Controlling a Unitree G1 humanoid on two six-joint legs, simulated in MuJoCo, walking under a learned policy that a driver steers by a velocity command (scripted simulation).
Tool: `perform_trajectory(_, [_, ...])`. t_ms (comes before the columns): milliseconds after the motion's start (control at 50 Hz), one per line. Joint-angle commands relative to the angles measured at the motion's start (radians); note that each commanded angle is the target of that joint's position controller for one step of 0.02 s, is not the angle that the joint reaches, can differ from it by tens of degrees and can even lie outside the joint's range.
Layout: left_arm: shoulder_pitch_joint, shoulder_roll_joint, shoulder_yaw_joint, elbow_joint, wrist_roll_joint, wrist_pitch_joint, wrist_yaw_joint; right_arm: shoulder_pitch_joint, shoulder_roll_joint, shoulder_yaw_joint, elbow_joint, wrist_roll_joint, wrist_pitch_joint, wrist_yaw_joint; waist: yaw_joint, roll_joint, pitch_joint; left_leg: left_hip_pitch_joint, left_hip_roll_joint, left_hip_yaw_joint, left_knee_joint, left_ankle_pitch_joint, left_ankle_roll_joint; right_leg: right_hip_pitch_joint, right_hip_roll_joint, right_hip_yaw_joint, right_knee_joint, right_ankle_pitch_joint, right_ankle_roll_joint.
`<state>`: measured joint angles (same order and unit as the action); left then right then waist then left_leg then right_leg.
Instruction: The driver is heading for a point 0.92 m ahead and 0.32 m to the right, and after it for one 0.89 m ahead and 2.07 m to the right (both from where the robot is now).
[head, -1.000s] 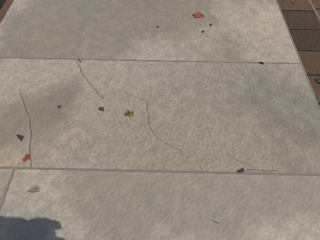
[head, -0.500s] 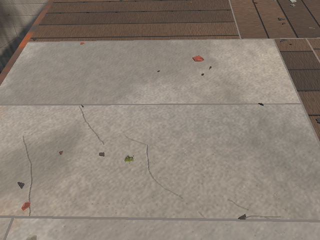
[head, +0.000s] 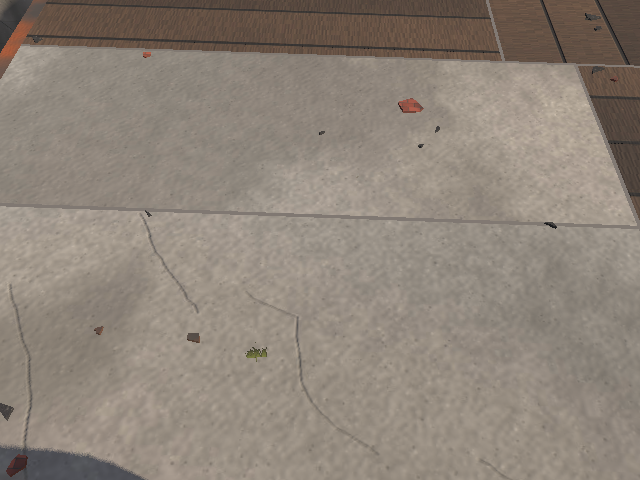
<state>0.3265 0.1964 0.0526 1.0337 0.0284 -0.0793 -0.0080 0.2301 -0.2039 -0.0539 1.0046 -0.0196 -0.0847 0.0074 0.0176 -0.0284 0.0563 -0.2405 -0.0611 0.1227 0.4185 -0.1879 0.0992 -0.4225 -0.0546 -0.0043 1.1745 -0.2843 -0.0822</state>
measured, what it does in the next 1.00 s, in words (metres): walks ahead, turning right: right foot, then left foot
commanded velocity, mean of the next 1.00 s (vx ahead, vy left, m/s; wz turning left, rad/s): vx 0.12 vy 0.00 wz -0.28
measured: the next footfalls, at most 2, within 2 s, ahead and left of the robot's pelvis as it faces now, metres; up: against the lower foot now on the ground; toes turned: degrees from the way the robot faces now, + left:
right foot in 0.30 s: +0.30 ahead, -0.08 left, +0.00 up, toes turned -3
left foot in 0.76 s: +0.20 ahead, +0.10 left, +0.00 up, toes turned -13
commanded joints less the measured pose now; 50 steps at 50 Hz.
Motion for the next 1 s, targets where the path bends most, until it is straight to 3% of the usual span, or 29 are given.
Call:
perform_trajectory(20, [0.086,0.012,0.008,-0.025,0.012,0.023,-0.013,0.101,-0.045,0.005,0.007,0.007,-0.029,-0.009,0.028,0.081,-0.008,0.079,0.274,-0.257,-0.244,0.328,0.112,-0.112,-0.04,0.011,-0.033,0.034,0.015])
perform_trajectory(80, [-0.011,0.01,0.003,-0.058,0.009,0.033,-0.009,0.152,-0.062,0.014,0.028,0.004,-0.032,-0.012,0.031,0.085,0.018,0.079,0.248,-0.149,-0.208,0.701,0.102,-0.144,-0.025,-0.031,-0.166,0.107,0.041])
perform_trajectory(160, [-0.151,-0.001,-0.018,-0.09,-0.011,0.03,-0.004,0.192,-0.06,0.029,0.046,0.008,-0.021,-0.018,-0.008,0.122,0.006,0.084,0.199,-0.073,-0.172,0.798,0.055,-0.032,0.031,-0.089,-0.439,0.242,0.041])
perform_trajectory(240, [-0.158,0.027,-0.019,-0.078,-0.009,0.023,0.014,0.225,-0.063,0.033,0.072,0.002,-0.007,-0.031,-0.017,0.126,-0.009,0.179,0.24,-0.106,-0.079,0.808,0.061,0.03,0.056,-0.075,-0.541,0.223,0.011])
perform_trajectory(280, [-0.072,0.044,-0.01,-0.04,-0.004,0.011,0.026,0.205,-0.068,0.031,0.075,0.003,-0.001,-0.039,0.022,0.106,-0.022,0.207,0.239,-0.123,0.041,0.817,0.048,0.126,0.079,-0.072,-0.658,0.219,-0.015])
perform_trajectory(300, [-0.001,0.057,-0.005,-0.015,0.001,-0.004,0.03,0.207,-0.073,0.03,0.079,0.01,0.0,-0.039,0.056,0.065,-0.047,0.192,0.208,-0.11,0.155,0.724,0.022,0.23,0.061,-0.05,-0.775,0.381,-0.025])
perform_trajectory(320, [0.095,0.121,0.008,0.008,0.012,-0.017,0.034,0.231,-0.068,0.032,0.064,0.016,-0.003,-0.043,0.065,-0.003,-0.142,0.096,0.165,-0.076,0.315,0.444,-0.011,0.413,-0.08,0.072,-0.714,0.83,-0.052])
perform_trajectory(340, [0.128,0.154,0.014,0.013,0.007,-0.008,0.034,0.389,0.031,0.05,0.085,0.054,0.012,-0.043,0.016,-0.182,-0.298,-0.062,0.031,-0.029,0.598,-0.25,-0.047,0.612,-0.324,0.314,-0.669,1.222,-0.256])
perform_trajectory(360, [0.094,0.106,0.001,0.001,-0.031,0.007,0.024,0.352,-0.032,0.03,0.098,0.034,0.036,-0.046,0.027,-0.111,-0.32,-0.101,0.009,-0.097,0.687,-0.461,-0.059,0.538,-0.341,0.396,-0.733,1.082,-0.315])
perform_trajectory(380, [0.006,0.115,0.004,-0.026,-0.037,0.018,0.022,0.245,-0.052,0.019,0.06,0.0,0.047,-0.047,0.013,-0.076,-0.194,-0.153,0.028,-0.122,0.738,-0.451,-0.067,0.412,-0.297,0.365,-0.79,0.884,-0.301])
perform_trajectory(400, [-0.064,0.11,0.004,-0.046,-0.031,0.029,0.024,0.169,-0.044,0.015,0.037,-0.017,0.053,-0.045,-0.003,-0.036,-0.116,-0.182,0.043,-0.132,0.73,-0.395,-0.071,0.318,-0.253,0.34,-0.837,0.724,-0.268])
perform_trajectory(420, [-0.09,0.109,0.006,-0.056,-0.024,0.037,0.03,0.135,-0.04,0.011,0.024,-0.018,0.062,-0.045,-0.022,-0.023,-0.065,-0.182,0.059,-0.139,0.698,-0.343,-0.076,0.235,-0.211,0.298,-0.867,0.647,-0.234])
perform_trajectory(480, [-0.103,0.108,0.015,-0.075,-0.01,0.053,0.03,0.149,-0.016,0.009,0.016,-0.009,0.088,-0.051,-0.047,-0.024,-0.097,-0.137,0.048,-0.127,0.63,-0.274,-0.093,0.158,-0.137,0.256,-0.891,0.464,-0.191])
perform_trajectory(580, [-0.086,0.146,0.038,-0.099,0.002,0.08,0.027,0.053,-0.044,-0.003,-0.043,0.002,0.116,-0.07,-0.017,-0.081,-0.114,-0.153,0.034,-0.13,0.494,-0.262,-0.1,0.107,-0.115,0.334,-0.957,0.021,-0.175])
perform_trajectory(640, [-0.103,0.161,0.051,-0.117,0.001,0.099,0.023,0.032,-0.054,-0.005,-0.069,0.01,0.12,-0.07,-0.01,-0.099,-0.109,-0.111,0.017,-0.127,0.418,-0.247,-0.096,0.069,-0.106,0.379,-0.992,-0.097,-0.15])
perform_trajectory(700, [-0.132,0.169,0.062,-0.132,-0.004,0.117,0.02,0.083,-0.055,-0.006,-0.073,0.022,0.113,-0.072,-0.024,-0.111,-0.102,0.005,-0.017,-0.114,0.265,-0.243,-0.074,0.018,-0.088,0.404,-1.016,-0.12,-0.104])
perform_trajectory(740, [-0.175,0.166,0.067,-0.149,-0.018,0.129,0.02,0.19,-0.058,-0.009,-0.057,0.02,0.103,-0.075,-0.075,-0.116,-0.089,0.16,-0.03,-0.103,0.029,-0.171,-0.043,-0.057,-0.038,0.392,-1.006,-0.164,-0.037])
perform_trajectory(760, [-0.181,0.136,0.062,-0.169,-0.028,0.13,0.02,0.233,-0.11,-0.02,-0.059,0.008,0.096,-0.081,-0.085,-0.035,-0.06,0.231,0.057,-0.19,-0.163,-0.243,-0.016,-0.137,0.044,0.316,-0.915,-0.212,0.037])
perform_trajectory(780, [-0.133,0.053,0.045,-0.189,-0.048,0.13,0.023,0.183,-0.219,-0.044,-0.096,0.001,0.091,-0.09,-0.039,0.269,-0.092,0.253,0.381,-0.55,-0.281,-0.45,0.057,-0.25,0.177,0.136,-0.56,-0.275,0.069])
perform_trajectory(800, [-0.164,0.119,0.058,-0.181,-0.01,0.121,0.028,0.007,-0.224,-0.043,-0.147,-0.014,0.091,-0.09,-0.02,0.247,0.019,-0.004,0.492,-0.612,-0.339,-0.389,0.13,-0.285,0.18,0.057,-0.355,-0.25,0.078])
perform_trajectory(820, [-0.165,0.161,0.07,-0.173,0.004,0.119,0.016,-0.035,-0.156,-0.025,-0.166,-0.016,0.086,-0.09,0.008,0.129,0.019,-0.096,0.419,-0.514,-0.303,-0.265,0.138,-0.168,0.146,0.103,-0.21,-0.174,0.072])
perform_trajectory(840, [-0.112,0.147,0.072,-0.155,0.012,0.12,0.004,-0.091,-0.123,-0.015,-0.175,-0.012,0.078,-0.088,0.062,0.089,0.008,-0.115,0.339,-0.389,-0.257,-0.121,0.096,-0.126,0.152,0.098,-0.114,-0.096,0.069])
perform_trajectory(860, [-0.067,0.141,0.072,-0.141,0.017,0.125,-0.001,-0.119,-0.12,-0.013,-0.194,-0.008,0.073,-0.085,0.083,0.094,-0.021,-0.082,0.292,-0.3,-0.224,-0.031,0.068,-0.12,0.149,0.08,-0.04,-0.057,0.075])
perform_trajectory(920, [-0.09,0.131,0.065,-0.15,0.012,0.138,-0.01,-0.052,-0.12,-0.011,-0.209,-0.005,0.069,-0.075,0.029,0.128,-0.03,0.041,0.267,-0.199,-0.168,0.125,0.084,-0.193,0.116,0.032,0.007,-0.051,0.113])
perform_trajectory(1000, [-0.194,0.115,0.045,-0.211,0.0,0.15,-0.021,0.097,-0.173,-0.031,-0.176,-0.006,0.068,-0.07,-0.054,0.169,-0.052,0.247,0.329,-0.189,-0.106,0.348,0.118,-0.219,0.079,0.008,-0.184,-0.117,0.147])
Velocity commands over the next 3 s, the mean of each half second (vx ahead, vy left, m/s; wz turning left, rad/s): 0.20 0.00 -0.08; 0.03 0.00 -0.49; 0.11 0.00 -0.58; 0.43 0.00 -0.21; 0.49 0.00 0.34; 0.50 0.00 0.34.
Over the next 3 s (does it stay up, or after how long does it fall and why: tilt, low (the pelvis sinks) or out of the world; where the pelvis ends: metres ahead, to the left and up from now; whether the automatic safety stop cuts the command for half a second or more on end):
stays up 0.81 -0.39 0.00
